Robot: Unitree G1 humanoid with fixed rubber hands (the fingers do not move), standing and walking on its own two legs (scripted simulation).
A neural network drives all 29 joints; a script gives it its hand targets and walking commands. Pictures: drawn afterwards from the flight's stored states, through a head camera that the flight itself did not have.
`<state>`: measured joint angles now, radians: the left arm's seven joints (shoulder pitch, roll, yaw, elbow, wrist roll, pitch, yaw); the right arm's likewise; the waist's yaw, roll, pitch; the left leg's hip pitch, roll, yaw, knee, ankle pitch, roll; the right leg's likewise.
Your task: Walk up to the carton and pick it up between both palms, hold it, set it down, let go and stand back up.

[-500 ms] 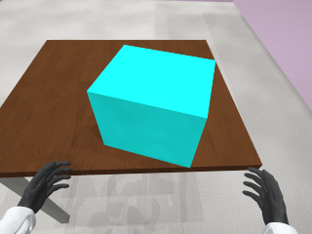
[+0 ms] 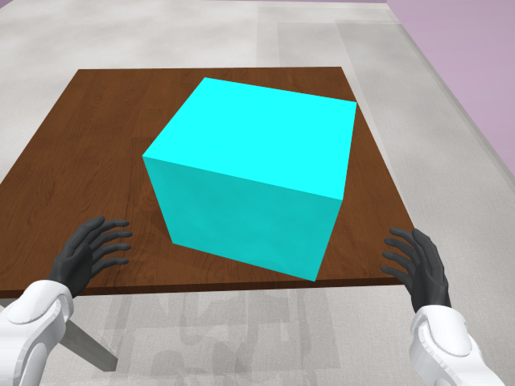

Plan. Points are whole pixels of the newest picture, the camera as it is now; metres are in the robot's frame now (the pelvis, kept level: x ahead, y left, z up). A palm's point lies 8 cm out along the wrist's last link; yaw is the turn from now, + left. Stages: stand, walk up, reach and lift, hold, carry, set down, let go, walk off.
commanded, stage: reach and lift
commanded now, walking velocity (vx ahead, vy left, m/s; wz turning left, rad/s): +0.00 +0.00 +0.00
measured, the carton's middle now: (258, 177) +0.45 +0.03 +0.07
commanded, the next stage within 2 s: none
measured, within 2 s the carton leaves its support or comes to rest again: neither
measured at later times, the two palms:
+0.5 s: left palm (78, 189) +0.33 +0.27 +0.16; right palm (407, 222) +0.31 -0.17 +0.14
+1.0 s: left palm (86, 132) +0.38 +0.26 +0.21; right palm (420, 180) +0.35 -0.19 +0.17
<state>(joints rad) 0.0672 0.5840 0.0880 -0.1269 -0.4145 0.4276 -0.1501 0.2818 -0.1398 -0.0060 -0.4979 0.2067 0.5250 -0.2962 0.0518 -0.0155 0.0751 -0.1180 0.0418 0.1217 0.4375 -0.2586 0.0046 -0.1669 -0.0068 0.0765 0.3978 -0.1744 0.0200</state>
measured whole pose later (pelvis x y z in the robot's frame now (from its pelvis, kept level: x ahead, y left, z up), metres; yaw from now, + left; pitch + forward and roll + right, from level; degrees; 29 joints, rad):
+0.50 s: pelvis +0.00 +0.00 +0.00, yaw +0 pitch -3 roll -1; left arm -0.36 0.61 0.09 -0.01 -0.38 0.63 -0.21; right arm -0.15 -0.17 -0.03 -0.29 0.24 0.64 -0.34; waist 0.04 -0.02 0.08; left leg -0.12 0.04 0.12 0.43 -0.26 0.00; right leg -0.16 -0.01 0.08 0.38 -0.17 0.02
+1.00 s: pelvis -0.01 +0.00 +0.00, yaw +0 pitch -4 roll -1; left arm -0.72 0.62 0.09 0.38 -0.37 0.63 -0.21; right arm -0.51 -0.20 -0.06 0.04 0.27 0.64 -0.33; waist -0.03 -0.02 0.07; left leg -0.12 0.04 0.12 0.42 -0.24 0.00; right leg -0.16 -0.01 0.08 0.37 -0.15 0.02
